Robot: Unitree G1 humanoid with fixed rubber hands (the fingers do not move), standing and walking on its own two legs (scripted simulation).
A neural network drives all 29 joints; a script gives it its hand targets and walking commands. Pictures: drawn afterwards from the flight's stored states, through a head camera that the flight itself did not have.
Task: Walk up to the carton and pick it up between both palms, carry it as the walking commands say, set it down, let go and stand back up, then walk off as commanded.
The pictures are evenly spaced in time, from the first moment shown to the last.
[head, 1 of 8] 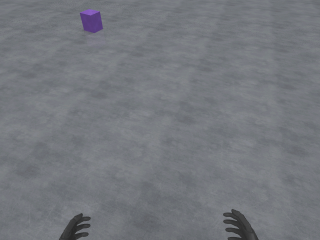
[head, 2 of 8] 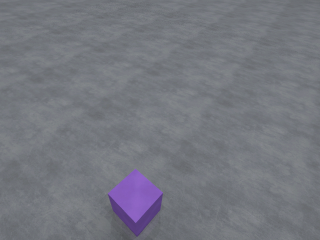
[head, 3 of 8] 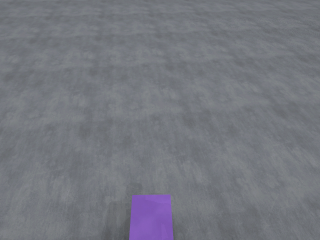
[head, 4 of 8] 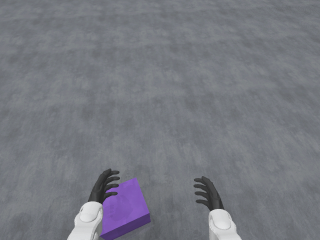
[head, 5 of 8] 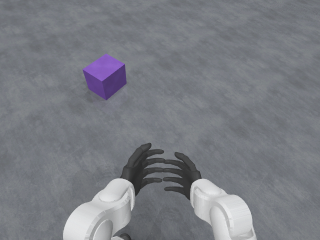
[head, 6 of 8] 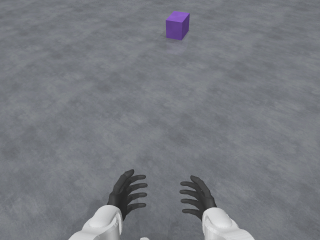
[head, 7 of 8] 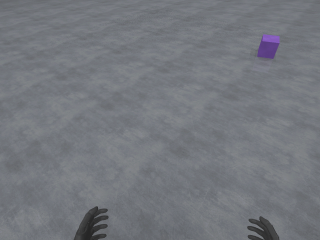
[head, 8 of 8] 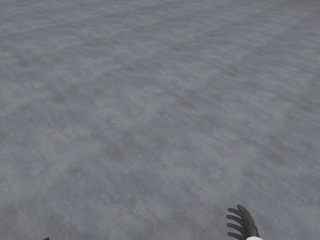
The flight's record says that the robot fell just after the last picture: no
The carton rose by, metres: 0.21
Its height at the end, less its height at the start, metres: -0.02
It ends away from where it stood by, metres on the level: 0.15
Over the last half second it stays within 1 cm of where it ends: yes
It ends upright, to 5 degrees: no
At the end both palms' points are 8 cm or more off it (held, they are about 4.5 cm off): yes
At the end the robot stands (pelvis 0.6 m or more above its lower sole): yes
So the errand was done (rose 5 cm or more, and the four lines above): no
